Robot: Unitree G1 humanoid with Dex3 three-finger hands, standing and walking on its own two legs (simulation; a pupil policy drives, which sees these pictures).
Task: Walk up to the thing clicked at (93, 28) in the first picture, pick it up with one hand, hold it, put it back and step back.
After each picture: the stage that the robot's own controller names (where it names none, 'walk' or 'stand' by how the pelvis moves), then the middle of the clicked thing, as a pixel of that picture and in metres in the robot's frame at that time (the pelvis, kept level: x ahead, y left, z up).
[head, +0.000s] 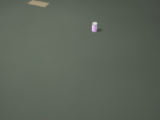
stand; (94, 27) +1.82 -0.19 -0.72
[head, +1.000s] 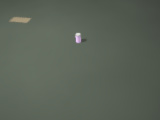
walk; (78, 37) +1.68 +0.16 -0.70
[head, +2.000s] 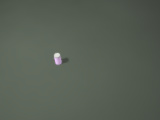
walk; (57, 58) +1.13 +0.32 -0.71
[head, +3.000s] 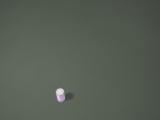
walk; (60, 95) +0.70 +0.22 -0.71
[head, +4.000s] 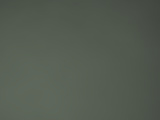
walk; out of the picture +0.41 +0.14 -0.71
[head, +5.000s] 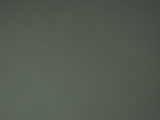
stand; out of the picture +0.33 +0.16 -0.72
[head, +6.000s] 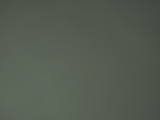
stand; out of the picture +0.35 +0.16 -0.71
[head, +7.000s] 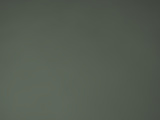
stand; out of the picture +0.36 +0.14 -0.72
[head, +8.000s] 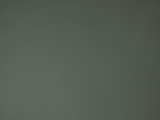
stand; out of the picture +0.38 +0.15 -0.71
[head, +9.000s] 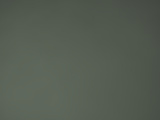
rise first; out of the picture +0.36 +0.20 -0.70
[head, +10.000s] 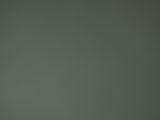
stand; out of the picture +0.41 +0.17 -0.72
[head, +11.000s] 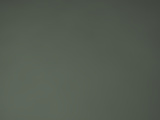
stand; out of the picture +0.37 +0.19 -0.72
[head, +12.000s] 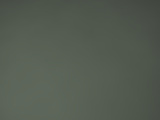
stand; out of the picture +0.36 +0.19 -0.72
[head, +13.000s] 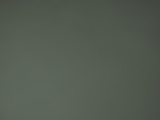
go down; out of the picture +0.36 +0.19 -0.72
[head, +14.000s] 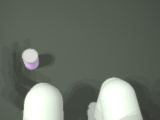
go down; (31, 59) +0.47 +0.17 -0.32
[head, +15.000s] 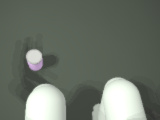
go down; (35, 60) +0.47 +0.16 -0.30
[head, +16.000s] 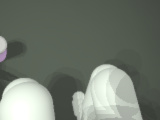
close in; out of the picture +0.47 +0.19 -0.24
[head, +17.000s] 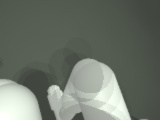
close; out of the picture +0.46 +0.22 -0.24
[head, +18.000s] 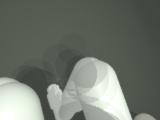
lift; out of the picture +0.45 +0.21 -0.24
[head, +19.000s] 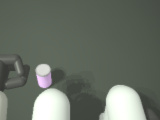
lift; (44, 76) +0.43 +0.16 -0.32
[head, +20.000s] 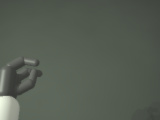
close; out of the picture +0.33 +0.15 -0.66
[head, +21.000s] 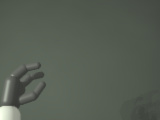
close; out of the picture +0.34 +0.16 -0.65
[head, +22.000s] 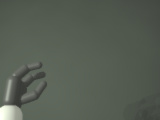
stand; out of the picture +0.35 +0.16 -0.66
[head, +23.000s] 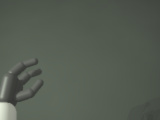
stand; out of the picture +0.34 +0.16 -0.68
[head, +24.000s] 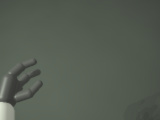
stand; out of the picture +0.34 +0.16 -0.68
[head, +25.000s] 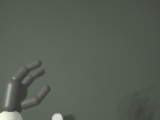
stand; out of the picture +0.35 +0.15 -0.60
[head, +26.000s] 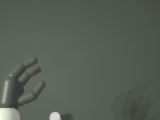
stand; (55, 119) +0.36 +0.16 -0.60
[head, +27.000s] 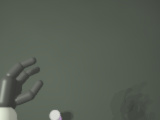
stand; (55, 117) +0.36 +0.16 -0.59
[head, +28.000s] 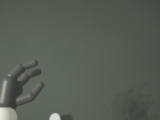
stand; out of the picture +0.35 +0.16 -0.61
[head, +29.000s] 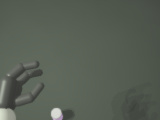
stand; (57, 115) +0.36 +0.16 -0.58
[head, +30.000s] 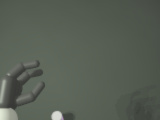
stand; (57, 118) +0.36 +0.16 -0.60
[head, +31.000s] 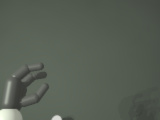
stand; out of the picture +0.35 +0.16 -0.62
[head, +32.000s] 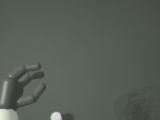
close; (56, 119) +0.36 +0.16 -0.60
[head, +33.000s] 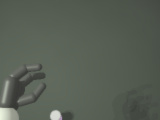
close; (56, 117) +0.36 +0.16 -0.59
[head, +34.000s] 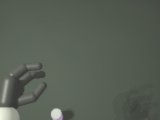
close; (57, 115) +0.36 +0.16 -0.59
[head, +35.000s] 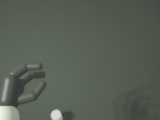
close; (56, 116) +0.36 +0.16 -0.59
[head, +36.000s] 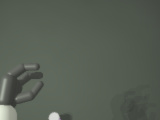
close; (54, 119) +0.36 +0.16 -0.60
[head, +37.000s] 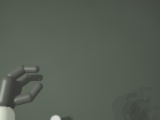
close; out of the picture +0.35 +0.16 -0.62
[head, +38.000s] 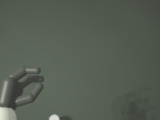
close; out of the picture +0.36 +0.16 -0.62
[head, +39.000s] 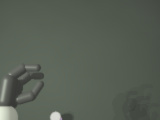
close; (56, 118) +0.35 +0.16 -0.60
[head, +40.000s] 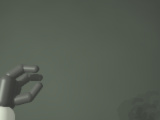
close; out of the picture +0.35 +0.16 -0.64
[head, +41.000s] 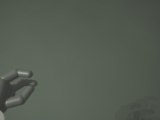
hold; out of the picture +0.34 +0.16 -0.66
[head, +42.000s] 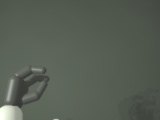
close; out of the picture +0.35 +0.16 -0.64
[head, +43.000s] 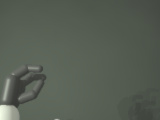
close; out of the picture +0.35 +0.16 -0.64
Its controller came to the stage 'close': yes
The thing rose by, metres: 0.01
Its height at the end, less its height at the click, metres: +0.00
